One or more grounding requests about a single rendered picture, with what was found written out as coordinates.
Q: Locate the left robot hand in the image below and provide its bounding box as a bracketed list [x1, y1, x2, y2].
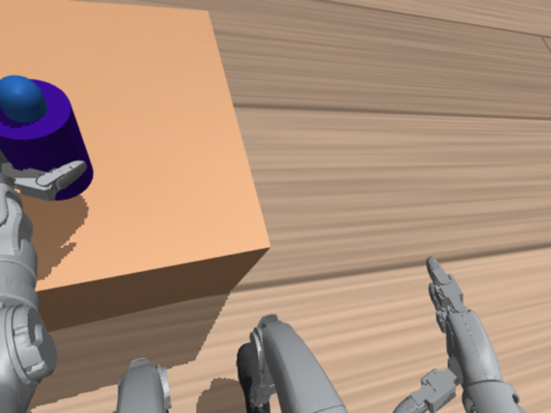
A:
[0, 150, 87, 201]

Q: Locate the right robot arm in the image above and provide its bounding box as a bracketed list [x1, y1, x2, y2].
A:
[462, 380, 528, 413]

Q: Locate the right robot hand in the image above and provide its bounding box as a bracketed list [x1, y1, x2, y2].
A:
[393, 256, 504, 413]

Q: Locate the right robot foot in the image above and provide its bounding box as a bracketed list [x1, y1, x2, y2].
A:
[237, 342, 270, 413]

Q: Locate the bottle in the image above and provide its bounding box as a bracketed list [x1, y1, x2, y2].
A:
[0, 75, 93, 200]

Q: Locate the left robot arm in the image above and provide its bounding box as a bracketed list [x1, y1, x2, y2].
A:
[0, 183, 57, 413]

